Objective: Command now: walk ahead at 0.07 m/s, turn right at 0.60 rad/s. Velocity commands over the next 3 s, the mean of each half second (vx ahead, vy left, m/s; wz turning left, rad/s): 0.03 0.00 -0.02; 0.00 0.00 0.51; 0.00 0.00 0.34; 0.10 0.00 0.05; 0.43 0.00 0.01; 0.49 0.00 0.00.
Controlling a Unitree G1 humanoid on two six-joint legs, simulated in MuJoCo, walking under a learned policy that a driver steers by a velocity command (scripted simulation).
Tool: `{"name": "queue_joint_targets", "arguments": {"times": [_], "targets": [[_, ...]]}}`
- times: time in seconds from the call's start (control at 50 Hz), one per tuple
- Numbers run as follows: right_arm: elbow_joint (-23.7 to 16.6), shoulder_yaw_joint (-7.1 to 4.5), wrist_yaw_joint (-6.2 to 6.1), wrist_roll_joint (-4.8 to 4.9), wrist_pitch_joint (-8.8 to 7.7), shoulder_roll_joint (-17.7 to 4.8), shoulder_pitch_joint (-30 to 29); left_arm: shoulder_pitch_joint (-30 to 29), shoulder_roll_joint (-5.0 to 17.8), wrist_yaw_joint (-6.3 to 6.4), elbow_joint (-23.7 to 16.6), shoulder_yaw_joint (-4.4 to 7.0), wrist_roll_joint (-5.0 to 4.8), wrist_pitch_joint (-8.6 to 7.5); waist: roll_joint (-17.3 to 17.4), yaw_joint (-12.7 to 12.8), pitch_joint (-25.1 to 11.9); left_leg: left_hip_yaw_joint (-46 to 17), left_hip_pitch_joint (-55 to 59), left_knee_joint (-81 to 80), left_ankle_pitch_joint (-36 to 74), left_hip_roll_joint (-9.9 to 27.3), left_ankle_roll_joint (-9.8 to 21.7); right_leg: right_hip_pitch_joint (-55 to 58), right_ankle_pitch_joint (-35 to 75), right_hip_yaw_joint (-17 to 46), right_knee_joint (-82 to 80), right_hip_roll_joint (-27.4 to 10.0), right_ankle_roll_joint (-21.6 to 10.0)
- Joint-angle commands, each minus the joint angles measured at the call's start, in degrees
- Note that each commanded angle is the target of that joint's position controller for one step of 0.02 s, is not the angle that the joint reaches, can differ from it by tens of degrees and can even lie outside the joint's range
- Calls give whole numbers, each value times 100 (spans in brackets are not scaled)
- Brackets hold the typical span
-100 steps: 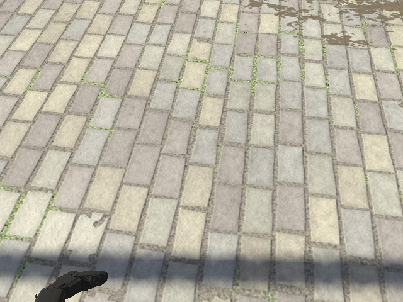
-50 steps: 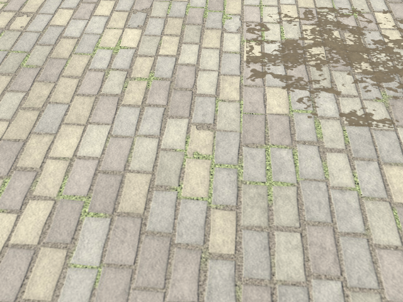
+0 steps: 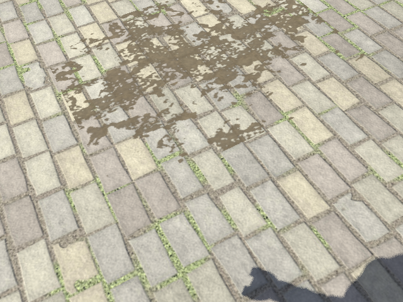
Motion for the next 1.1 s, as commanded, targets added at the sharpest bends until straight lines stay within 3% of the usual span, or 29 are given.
{"name": "queue_joint_targets", "arguments": {"times": [0.02, 0.06, 0.08, 0.1, 0.12, 0.14, 0.16, 0.2, 0.24, 0.28, 0.34, 0.4, 0.48, 0.5, 0.52, 0.54, 0.56, 0.6, 0.62, 0.66, 0.76, 0.86, 0.94, 0.96, 0.98, 1.0, 1.02, 1.04, 1.1], "targets": [[-348, -263, 6, 115, -13, -1074, -305, 112, 475, -90, -456, 179, 18, -17, 779, 183, -797, -805, 597, -370, 1207, 1549, 942, 722, 98, -215, -776, 98, -217], [-198, -228, 26, 150, 22, -894, -31, 415, 644, -53, -356, 280, 53, -38, 481, 293, -861, -468, 302, 451, 770, 1233, 466, 1644, 979, -187, -1768, 302, -510], [-179, -118, 69, -24, 20, -562, 196, 661, 1147, 53, -366, 410, 76, -70, -706, 241, -1048, 5, -660, 1830, -275, 672, -12, 2679, 2834, 1091, -2174, -585, -880], [-444, 14, 91, -208, -5, -351, 126, 557, 1480, 107, -551, 386, 194, -107, -1877, 171, -1148, -89, -2236, 3350, -2878, -97, -451, 3242, 4172, 2777, -2111, -1924, -1998], [-424, -81, 75, -93, -3, -656, -217, 745, 1061, 68, -467, 272, 257, -225, -1080, 576, -1557, -941, -2273, 4176, -2901, -28, -467, 2954, 4116, 2560, -2161, -1976, -2297], [-394, -99, 77, 53, 30, -686, -258, 585, 809, 51, -359, 159, 265, -325, -852, 446, -1386, -1116, -2232, 4284, -2558, 99, -395, 2780, 3850, 1935, -2143, -1612, -2000], [-241, -84, 51, 71, 62, -586, -103, 261, 589, 51, -293, 87, 219, -382, -670, 273, -1300, -1209, -2144, 4019, -2215, 204, -358, 2650, 3385, 1498, -2142, -1287, -1632], [-21, -78, 26, -4, 141, -564, 107, -213, 301, 77, -185, -57, 207, -421, -683, 49, -1171, -1211, -1427, 3649, -1571, 210, -451, 2034, 3508, 899, -2209, -1032, -1384], [79, -31, 34, 43, 181, -459, 299, -424, 273, 102, -85, -72, 294, -451, -715, -59, -1121, -1167, -833, 2965, -1207, 126, -504, 1749, 3330, 459, -2264, -849, -1310], [-26, 5, 23, 49, 204, -475, 48, -388, 445, 136, 29, -15, 291, -445, -735, 118, -982, -1062, -710, 2435, -1143, 55, -506, 1813, 3000, 475, -2290, -952, -1388], [-172, -36, 20, 92, 254, -650, -42, -248, 717, 203, 186, 89, 215, -344, -746, 278, -854, -945, -906, 2362, -1400, 0, -437, 2056, 2666, 793, -2293, -1315, -1585], [-233, -47, 50, 97, 294, -575, 8, -300, 706, 253, 264, 120, 165, -274, -683, 285, -725, -859, -1025, 2310, -1576, -1, -315, 2183, 2611, 879, -2233, -1505, -1585], [-149, -60, 149, 76, 296, -433, 463, -578, 684, 313, 341, 167, 31, -197, -630, -28, -786, -535, -268, 949, -586, -221, 9, 2030, 2450, 407, -1694, -1324, -1172], [-162, -102, 149, 25, 284, -581, 540, -401, 602, 318, 443, 174, -16, -189, -346, -39, -720, -861, 52, 244, 323, -175, 226, 1791, 1728, 112, -1255, -1033, -780], [-222, -259, 64, -13, 252, -1213, 642, -313, 340, 303, 354, 132, 148, -211, 1052, 178, -810, -2446, 769, -91, 2256, 885, 706, 775, 444, -616, 150, -375, -168], [-269, -304, 81, -122, 195, -1487, 791, -986, 222, 329, 44, 75, 220, -244, 1843, -154, -654, -3975, 1032, -406, 3367, 1867, 1854, -573, -2186, -377, 1201, 607, 174], [-326, -266, 103, -225, 69, -1367, 851, -1113, 348, 327, 52, 121, 177, -259, 1146, -264, -865, -3954, 1088, -473, 3071, 1896, 2122, -804, -2470, 296, 2155, 515, 174], [-434, -243, 42, -49, -35, -1162, 282, -813, 453, 318, 280, 201, 81, -242, 561, 69, -698, -3077, 1050, -323, 2430, 1265, 1519, -999, -1526, 495, 2328, 313, 145], [-488, -195, -6, 58, -18, -1006, 104, -755, 544, 348, 333, 236, 119, -232, 531, 132, -663, -2929, 1026, -322, 2346, 1135, 1346, -996, -1180, 537, 2172, 247, 188], [-524, -153, -75, 65, 41, -895, 166, -638, 435, 342, 382, 227, 112, -262, 617, 180, -817, -2737, 939, -312, 2523, 902, 1294, -669, -744, 472, 2105, 355, 297], [-589, -238, -149, 74, 142, -1070, 352, -758, 295, 311, 373, 154, 67, -356, 759, 29, -830, -2869, 1075, -265, 1839, 727, 1262, -389, -397, 501, 626, 443, 430], [-750, -280, -85, 59, 231, -1159, 135, -641, 446, 209, 406, 170, 19, -459, 1019, -7, -732, -3370, 507, -197, 1357, 654, 1275, 429, -486, 516, -349, 592, 379], [-903, -244, -99, 159, 309, -1069, -198, -128, 509, 94, 541, 207, 4, -597, 1047, 287, -838, -3748, 449, 251, 1528, 403, 979, 1322, 312, 437, -1976, 654, 181], [-947, -209, -129, 164, 320, -957, -184, 48, 630, 88, 605, 249, 31, -615, 901, 332, -889, -3667, 156, 478, 987, 192, 741, 1867, 948, 557, -2436, 394, 54], [-991, -126, -126, 74, 308, -667, 38, 193, 1014, 125, 573, 325, 137, -594, -45, 201, -1115, -3102, -502, 1468, -393, -271, 415, 2583, 1661, 1506, -2528, -707, -342], [-1118, -127, -104, 101, 261, -598, 296, 58, 1346, 128, 572, 372, 285, -537, -1504, -98, -890, -2102, -1736, 2498, -2672, -1193, 71, 2741, 2949, 2839, -2573, -1726, -1327], [-1023, -266, -94, 40, 217, -1095, 395, -60, 1039, 126, 448, 293, 323, -555, -1198, 18, -906, -2028, -1932, 3855, -2831, -741, -170, 2464, 2848, 3023, -2612, -2135, -1843], [-913, -378, -74, 107, 238, -1332, 408, -309, 717, 151, 360, 192, 283, -564, -807, -38, -774, -1999, -1902, 4352, -2400, -599, -244, 2240, 2500, 2400, -2576, -1767, -1673], [-856, -317, -63, 107, 390, -934, 372, -550, 550, 239, 338, 102, 118, -504, -736, 10, -451, -1718, -2079, 4629, -1503, -457, -517, 2077, 1990, 1232, -2584, -1059, -1272]]}}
